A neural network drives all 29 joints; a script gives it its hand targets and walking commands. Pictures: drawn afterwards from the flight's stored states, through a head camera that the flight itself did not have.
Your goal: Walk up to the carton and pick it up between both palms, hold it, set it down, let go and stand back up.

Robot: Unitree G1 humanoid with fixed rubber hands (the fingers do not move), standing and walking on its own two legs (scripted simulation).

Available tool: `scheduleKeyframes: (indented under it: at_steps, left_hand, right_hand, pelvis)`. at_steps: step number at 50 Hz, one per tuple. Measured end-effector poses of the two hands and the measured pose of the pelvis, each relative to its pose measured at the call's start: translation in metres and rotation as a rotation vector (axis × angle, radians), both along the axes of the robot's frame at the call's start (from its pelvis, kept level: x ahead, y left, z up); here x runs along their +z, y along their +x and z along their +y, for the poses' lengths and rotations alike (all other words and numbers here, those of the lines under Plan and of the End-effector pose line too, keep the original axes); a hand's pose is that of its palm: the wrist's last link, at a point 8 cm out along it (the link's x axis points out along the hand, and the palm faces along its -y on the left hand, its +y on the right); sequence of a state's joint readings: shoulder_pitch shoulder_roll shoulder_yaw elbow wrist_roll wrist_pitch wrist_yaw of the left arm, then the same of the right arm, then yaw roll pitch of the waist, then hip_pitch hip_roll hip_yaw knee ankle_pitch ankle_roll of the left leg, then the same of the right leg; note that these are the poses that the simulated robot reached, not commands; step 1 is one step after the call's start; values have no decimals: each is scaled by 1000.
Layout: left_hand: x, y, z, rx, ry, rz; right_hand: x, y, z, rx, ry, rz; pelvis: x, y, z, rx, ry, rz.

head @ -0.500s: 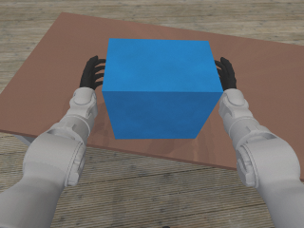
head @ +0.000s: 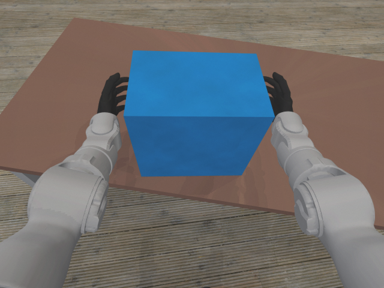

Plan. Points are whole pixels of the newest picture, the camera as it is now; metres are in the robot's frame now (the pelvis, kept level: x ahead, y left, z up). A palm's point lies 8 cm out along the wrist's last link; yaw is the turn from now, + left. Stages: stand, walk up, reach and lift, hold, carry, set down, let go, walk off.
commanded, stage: reach and lift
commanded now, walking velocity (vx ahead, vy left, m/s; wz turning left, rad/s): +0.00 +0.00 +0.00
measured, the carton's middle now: (193, 120) +0.50 -0.02 +0.01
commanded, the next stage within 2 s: none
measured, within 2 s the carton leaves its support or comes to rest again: leaves its support in 1.42 s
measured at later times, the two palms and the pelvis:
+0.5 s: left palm (108, 115) +0.47 +0.17 +0.07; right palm (277, 118) +0.45 -0.19 +0.08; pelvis +0.02 +0.01 +0.03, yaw +1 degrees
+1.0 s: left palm (108, 117) +0.46 +0.17 +0.07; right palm (277, 121) +0.44 -0.19 +0.08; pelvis +0.04 +0.01 +0.03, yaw +0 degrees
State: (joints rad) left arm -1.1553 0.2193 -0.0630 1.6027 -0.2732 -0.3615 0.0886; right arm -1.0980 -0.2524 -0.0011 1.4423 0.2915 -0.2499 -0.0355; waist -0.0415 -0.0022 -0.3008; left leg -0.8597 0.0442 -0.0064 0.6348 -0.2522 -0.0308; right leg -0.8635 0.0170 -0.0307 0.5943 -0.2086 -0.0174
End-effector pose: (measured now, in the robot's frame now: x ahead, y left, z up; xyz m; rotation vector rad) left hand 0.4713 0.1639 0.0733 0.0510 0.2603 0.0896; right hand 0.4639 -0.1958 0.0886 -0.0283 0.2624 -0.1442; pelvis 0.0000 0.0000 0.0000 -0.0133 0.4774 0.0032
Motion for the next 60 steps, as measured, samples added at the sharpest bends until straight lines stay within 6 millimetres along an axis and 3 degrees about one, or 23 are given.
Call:
scheduleKeyframes:
  at_steps: [15, 34, 49, 60]
  left_hand:
    - [-1, -2, 3, 4, -44, -7]
    - [-6, -5, 2, 6, -50, -38]
    - [-6, -9, 2, 27, -34, -43]
    - [-4, -30, 10, 46, -18, -35]
  right_hand:
    - [-4, -1, 2, -2, 8, -48]
    - [-9, -12, 6, -22, -37, -99]
    - [-8, -19, 7, -28, -66, -99]
    - [-9, -32, 15, -6, -68, -105]
  pelvis:
    - [16, 7, 5, 18, 1, -86]
    - [30, 38, 14, -4, 2, -198]
    - [31, 40, 12, -4, -1, -207]
    - [33, 34, 15, 10, -1, -232]
